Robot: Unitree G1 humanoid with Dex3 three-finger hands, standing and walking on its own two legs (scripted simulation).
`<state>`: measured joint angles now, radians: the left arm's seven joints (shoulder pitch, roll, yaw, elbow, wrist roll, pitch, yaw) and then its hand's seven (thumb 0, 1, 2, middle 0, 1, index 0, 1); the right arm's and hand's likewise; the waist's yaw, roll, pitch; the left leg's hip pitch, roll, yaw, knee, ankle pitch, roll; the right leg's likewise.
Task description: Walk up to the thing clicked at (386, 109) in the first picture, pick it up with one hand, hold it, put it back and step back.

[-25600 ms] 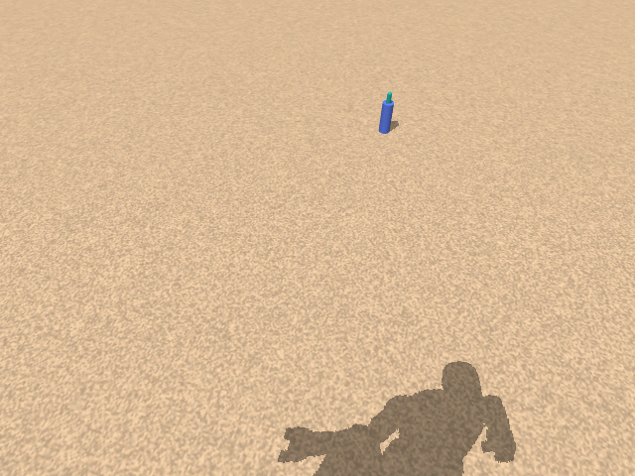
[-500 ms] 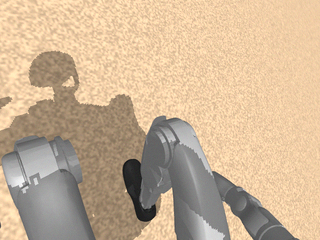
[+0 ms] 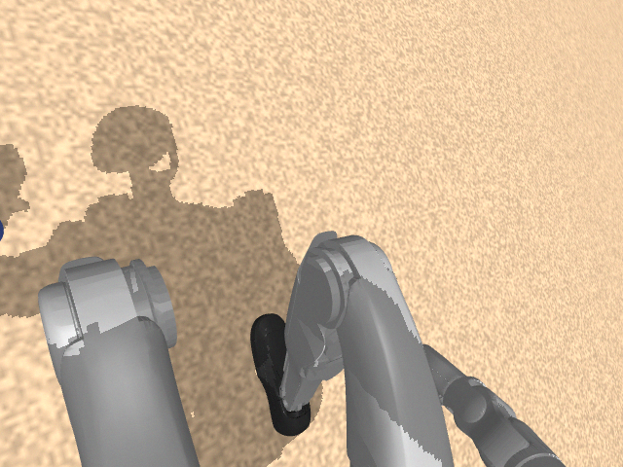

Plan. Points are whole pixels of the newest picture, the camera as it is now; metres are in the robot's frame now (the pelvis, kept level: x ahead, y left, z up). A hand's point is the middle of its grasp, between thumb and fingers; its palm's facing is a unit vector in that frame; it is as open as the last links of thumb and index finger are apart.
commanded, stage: withdraw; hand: left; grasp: from the side
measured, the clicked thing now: out of the picture +0.40 +0.32 -0.17
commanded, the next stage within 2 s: rise in 0.10 s
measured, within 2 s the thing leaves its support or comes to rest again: neither
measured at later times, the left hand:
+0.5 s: hand out of the picture +0.33 +0.43 +0.01, palm faces +0.45 -0.81 -0.39, open 17.4 cm
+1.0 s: hand out of the picture +0.24 +0.32 +0.20, palm faces +0.40 -0.80 -0.45, open 17.1 cm
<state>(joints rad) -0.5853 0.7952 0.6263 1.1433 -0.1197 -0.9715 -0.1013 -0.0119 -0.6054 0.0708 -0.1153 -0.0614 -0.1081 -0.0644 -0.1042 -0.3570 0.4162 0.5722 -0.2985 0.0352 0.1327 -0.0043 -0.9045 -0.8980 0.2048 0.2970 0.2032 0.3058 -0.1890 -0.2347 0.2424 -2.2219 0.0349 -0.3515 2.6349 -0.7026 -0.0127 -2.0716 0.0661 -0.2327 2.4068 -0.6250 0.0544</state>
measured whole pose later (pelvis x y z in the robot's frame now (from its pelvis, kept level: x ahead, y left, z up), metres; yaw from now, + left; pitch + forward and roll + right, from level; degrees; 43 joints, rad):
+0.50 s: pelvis +0.01 -0.01 +0.07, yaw +7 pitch +29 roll -9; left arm -0.45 0.73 0.56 0.85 0.03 -0.37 -0.12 -0.01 -0.55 0.08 -0.08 -0.07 -0.07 -0.07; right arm 0.04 -0.29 0.10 0.60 -0.04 0.11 0.06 0.00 -0.92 -0.91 0.20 0.30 0.20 0.31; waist -0.08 -0.04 -0.07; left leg -2.19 0.04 -0.16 2.33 -0.67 0.00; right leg -2.09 0.01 -0.10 2.24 -0.66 0.02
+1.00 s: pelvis +0.05 -0.02 +0.29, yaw +13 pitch +27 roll -3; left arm 0.05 0.39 0.24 0.35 0.01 0.10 0.13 -0.01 -0.49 0.09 -0.07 -0.07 -0.07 -0.07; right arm 0.11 -0.24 0.00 0.52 0.05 0.04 -0.11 0.00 -0.90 -0.90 0.20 0.30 0.20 0.31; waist -0.03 -0.01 -0.17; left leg -1.45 0.06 -0.06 1.60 -0.61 -0.03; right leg -1.41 -0.01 -0.06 1.56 -0.62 -0.01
